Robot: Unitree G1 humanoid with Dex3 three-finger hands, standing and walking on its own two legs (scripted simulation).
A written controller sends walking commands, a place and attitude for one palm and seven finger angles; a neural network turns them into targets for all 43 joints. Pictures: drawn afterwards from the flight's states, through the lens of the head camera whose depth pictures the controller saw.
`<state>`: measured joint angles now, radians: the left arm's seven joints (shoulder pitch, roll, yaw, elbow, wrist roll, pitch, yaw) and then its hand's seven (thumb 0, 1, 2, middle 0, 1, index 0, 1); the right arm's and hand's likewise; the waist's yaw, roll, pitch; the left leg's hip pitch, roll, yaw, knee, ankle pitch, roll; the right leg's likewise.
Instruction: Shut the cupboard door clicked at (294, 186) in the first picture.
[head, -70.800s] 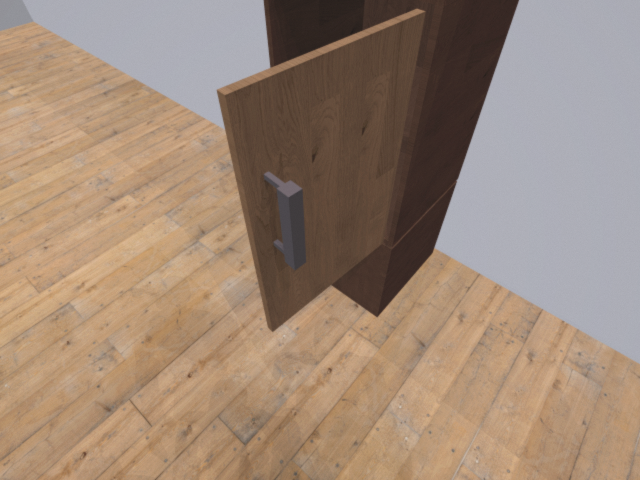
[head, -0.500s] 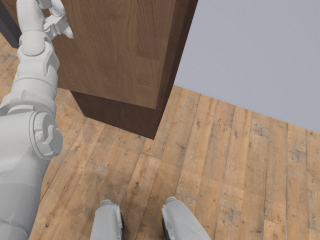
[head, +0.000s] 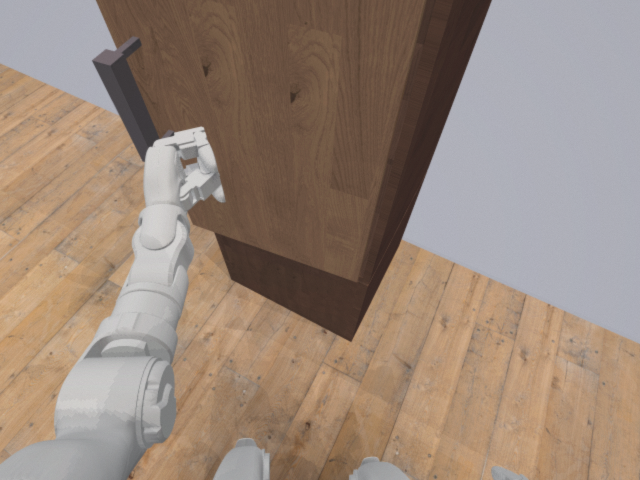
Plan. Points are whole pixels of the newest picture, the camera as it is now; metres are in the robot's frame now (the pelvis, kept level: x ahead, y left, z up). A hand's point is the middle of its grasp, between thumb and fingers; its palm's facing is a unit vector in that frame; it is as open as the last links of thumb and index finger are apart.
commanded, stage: draw the hand back to the body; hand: left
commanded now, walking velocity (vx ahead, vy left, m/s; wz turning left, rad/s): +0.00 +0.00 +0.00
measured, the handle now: (144, 104) +0.62 +0.23 +0.09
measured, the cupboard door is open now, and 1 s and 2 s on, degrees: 7 7 7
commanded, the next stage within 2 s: step back with the hand held close in 1.64 s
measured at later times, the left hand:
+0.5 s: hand (143, 220) +0.37 +0.17 +0.15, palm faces +0.05 -1.00 -0.03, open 3.1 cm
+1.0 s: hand out of the picture +0.25 +0.24 +0.20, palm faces +0.31 -0.91 -0.29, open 4.2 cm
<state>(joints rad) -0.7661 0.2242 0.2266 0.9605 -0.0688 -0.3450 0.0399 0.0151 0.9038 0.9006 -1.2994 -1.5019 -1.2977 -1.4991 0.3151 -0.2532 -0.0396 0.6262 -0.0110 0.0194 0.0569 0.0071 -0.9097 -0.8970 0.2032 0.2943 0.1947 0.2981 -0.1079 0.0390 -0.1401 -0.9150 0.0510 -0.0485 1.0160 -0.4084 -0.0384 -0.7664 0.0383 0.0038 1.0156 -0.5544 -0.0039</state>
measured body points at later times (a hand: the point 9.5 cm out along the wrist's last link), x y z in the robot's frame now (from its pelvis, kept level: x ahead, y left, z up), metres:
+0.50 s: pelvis -0.01 +0.01 +0.03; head +0.01 -0.01 +0.48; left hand +0.36 +0.22 +0.15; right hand +0.08 -0.25 -0.09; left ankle +0.04 +0.14 -0.67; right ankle -0.04 -0.12 -0.67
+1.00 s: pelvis +0.00 +0.02 +0.07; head -0.02 +0.00 +0.52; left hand +0.22 +0.29 +0.21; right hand +0.21 -0.18 -0.01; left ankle +0.04 +0.14 -0.67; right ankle -0.04 -0.12 -0.67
